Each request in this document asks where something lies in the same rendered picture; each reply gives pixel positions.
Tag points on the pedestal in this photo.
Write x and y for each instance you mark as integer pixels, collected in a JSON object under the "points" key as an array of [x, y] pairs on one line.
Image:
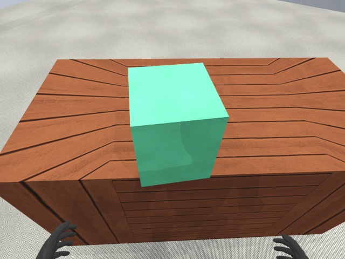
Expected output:
{"points": [[280, 168]]}

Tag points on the carton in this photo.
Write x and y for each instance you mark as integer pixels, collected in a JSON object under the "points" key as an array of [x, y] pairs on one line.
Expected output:
{"points": [[177, 121]]}

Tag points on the left robot hand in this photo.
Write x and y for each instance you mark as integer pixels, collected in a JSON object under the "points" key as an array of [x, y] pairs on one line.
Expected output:
{"points": [[49, 248]]}

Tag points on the right robot hand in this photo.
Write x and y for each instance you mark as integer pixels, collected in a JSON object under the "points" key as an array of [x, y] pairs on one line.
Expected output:
{"points": [[294, 249]]}

